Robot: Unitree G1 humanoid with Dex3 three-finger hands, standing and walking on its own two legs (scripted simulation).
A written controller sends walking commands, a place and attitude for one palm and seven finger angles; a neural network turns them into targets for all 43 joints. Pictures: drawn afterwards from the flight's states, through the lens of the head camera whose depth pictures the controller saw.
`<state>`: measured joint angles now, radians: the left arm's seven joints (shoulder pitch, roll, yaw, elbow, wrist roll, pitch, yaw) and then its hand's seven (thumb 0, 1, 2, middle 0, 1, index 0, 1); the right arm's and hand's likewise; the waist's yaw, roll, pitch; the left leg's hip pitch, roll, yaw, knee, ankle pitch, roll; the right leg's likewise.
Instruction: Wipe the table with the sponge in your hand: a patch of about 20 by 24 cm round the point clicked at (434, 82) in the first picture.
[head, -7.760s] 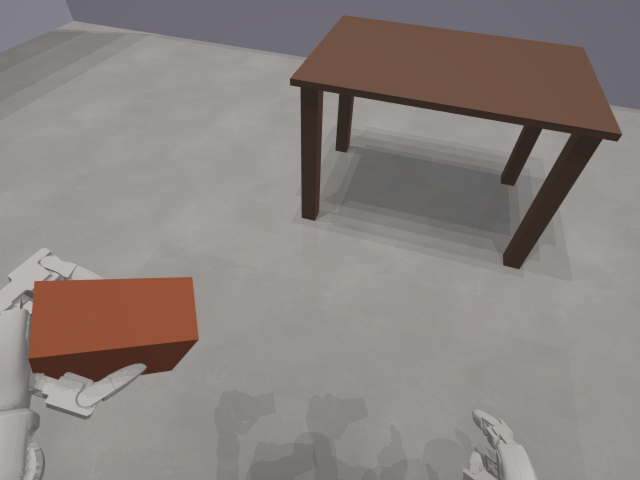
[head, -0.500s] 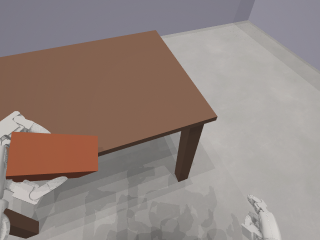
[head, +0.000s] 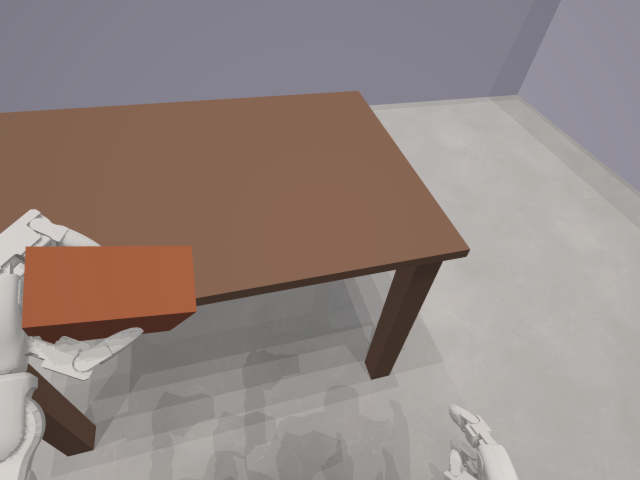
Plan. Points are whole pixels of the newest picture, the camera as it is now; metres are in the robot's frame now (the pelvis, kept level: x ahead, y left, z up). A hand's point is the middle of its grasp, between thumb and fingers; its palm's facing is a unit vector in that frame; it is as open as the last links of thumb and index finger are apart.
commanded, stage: come to a stop and stand still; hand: left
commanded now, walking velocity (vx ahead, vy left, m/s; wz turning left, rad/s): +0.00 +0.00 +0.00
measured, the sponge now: (136, 295) +0.24 +0.22 +0.15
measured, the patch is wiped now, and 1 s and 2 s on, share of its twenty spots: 0.00 0.00 0.00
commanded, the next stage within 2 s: look again from close up in 0.56 s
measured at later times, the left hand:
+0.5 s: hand (54, 325) +0.19 +0.27 +0.16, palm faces +0.48 -0.80 -0.36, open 10.4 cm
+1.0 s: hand (87, 319) +0.20 +0.25 +0.16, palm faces +0.47 -0.79 -0.39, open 10.4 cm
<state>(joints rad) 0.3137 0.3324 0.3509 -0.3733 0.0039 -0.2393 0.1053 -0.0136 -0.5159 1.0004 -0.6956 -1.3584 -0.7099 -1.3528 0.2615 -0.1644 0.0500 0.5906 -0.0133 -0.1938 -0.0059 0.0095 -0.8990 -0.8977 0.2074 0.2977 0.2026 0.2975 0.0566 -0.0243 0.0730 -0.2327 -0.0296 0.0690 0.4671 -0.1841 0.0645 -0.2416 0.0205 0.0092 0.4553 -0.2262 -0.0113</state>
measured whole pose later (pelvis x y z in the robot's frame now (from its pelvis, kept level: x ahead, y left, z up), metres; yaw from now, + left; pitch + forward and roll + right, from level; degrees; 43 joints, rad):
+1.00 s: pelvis +0.01 -0.02 +0.00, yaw +5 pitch -4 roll +0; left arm 0.40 0.33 0.33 -0.38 0.01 -0.19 0.10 -0.01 -0.52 1.00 -0.70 -1.36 -0.71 -1.35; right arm 0.24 -0.20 0.02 0.59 -0.01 -0.14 -0.04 0.01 -0.90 -0.90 0.21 0.30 0.20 0.30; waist 0.03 0.00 0.05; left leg -0.25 -0.02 0.08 0.43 -0.19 0.04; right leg -0.23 0.06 0.08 0.39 -0.11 -0.01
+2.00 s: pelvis +0.20 -0.02 +0.00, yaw -6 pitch -1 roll +2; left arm 0.52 0.40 0.40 -0.55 -0.03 -0.27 0.11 -0.01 -0.52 1.00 -0.70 -1.36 -0.71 -1.35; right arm 0.19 -0.23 -0.03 0.60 0.00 -0.09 -0.01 0.01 -0.90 -0.90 0.20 0.30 0.20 0.30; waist 0.00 -0.03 0.12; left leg -0.53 0.06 0.04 0.91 -0.26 0.00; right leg -0.29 -0.02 -0.05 0.57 -0.27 -0.05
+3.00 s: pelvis +0.25 +0.04 +0.00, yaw -8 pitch -1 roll -2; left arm 0.45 0.45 0.42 -0.54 -0.01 -0.18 0.10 -0.01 -0.52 1.01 -0.69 -1.36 -0.71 -1.35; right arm 0.22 -0.22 0.01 0.58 0.00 -0.13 -0.04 0.01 -0.90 -0.90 0.20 0.30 0.20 0.30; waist 0.01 -0.05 0.10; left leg -0.30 0.05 0.05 0.52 -0.21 0.01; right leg -0.17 -0.02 -0.02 0.43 -0.25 0.04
